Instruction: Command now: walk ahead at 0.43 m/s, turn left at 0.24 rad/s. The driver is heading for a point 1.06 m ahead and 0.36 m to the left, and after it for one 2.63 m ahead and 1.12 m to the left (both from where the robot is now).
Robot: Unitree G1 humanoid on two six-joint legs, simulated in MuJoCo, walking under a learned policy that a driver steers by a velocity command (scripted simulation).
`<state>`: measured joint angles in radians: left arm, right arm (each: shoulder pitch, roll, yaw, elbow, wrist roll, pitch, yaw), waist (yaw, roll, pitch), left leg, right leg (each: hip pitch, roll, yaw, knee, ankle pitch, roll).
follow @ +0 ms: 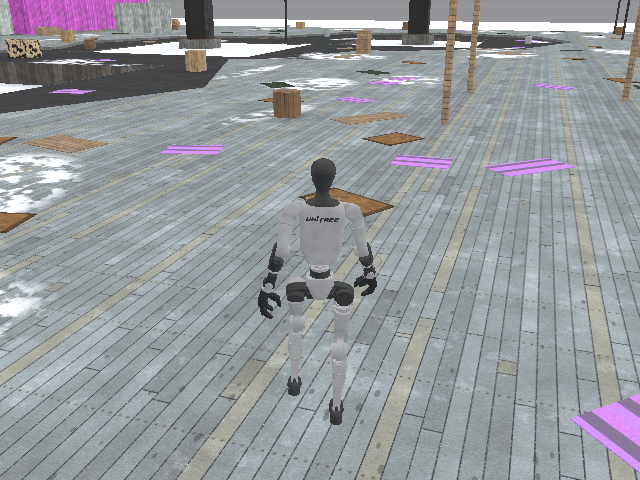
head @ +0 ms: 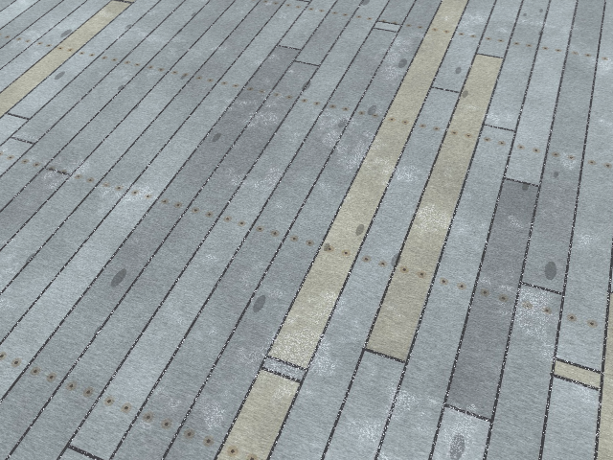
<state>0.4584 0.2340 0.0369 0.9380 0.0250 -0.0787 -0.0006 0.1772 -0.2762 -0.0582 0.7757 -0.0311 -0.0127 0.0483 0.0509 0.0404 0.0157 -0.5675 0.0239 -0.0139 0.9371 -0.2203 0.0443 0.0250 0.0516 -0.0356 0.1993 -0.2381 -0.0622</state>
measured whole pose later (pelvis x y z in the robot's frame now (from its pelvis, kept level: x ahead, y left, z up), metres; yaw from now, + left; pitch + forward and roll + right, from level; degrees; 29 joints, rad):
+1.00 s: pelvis +0.56 +0.13 +0.00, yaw +34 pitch +1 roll -1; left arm 0.28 0.25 0.04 0.79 0.02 -0.09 0.00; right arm 0.25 -0.32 -0.07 0.76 -0.04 0.00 0.04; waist 0.01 0.06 0.03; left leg -0.55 0.00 -0.05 1.12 -0.29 0.05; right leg -0.19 0.02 -0.11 0.36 -0.20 -0.04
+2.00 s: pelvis +0.95 +0.40 -0.01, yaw +17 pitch +1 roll +0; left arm 0.20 0.27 0.07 0.82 0.00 -0.01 0.00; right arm 0.17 -0.24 -0.03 0.79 -0.03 -0.01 -0.03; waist 0.00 0.01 0.11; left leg -0.54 0.06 -0.03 1.20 -0.40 -0.04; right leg -0.34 0.13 -0.02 0.44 -0.11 -0.14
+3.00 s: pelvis +0.97 +0.47 +0.00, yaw +6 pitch -2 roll +0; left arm 0.22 0.22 0.00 1.05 0.01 0.01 0.04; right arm 0.23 -0.24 -0.02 1.01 -0.01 0.02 -0.02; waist -0.01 0.01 0.04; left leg -0.17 -0.03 -0.01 0.38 -0.17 0.02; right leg -0.09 0.03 0.06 0.38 -0.25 -0.02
